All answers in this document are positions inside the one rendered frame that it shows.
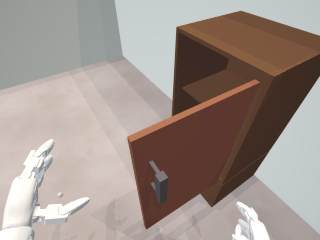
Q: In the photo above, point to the robot left hand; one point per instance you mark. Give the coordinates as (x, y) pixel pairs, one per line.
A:
(20, 209)

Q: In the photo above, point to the robot right hand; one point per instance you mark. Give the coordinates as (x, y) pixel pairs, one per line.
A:
(253, 229)

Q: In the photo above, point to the robot left forearm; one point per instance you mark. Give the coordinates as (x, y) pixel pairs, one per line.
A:
(17, 233)

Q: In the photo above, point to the handle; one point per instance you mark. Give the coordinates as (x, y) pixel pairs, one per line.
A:
(161, 184)

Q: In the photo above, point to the cupboard door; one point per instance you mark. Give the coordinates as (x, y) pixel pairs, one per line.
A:
(191, 147)

